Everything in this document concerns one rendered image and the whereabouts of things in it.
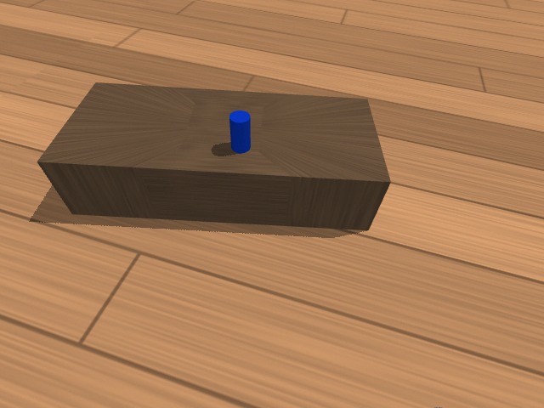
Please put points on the can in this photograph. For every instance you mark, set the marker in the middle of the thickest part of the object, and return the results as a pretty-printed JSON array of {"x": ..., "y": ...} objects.
[{"x": 240, "y": 131}]

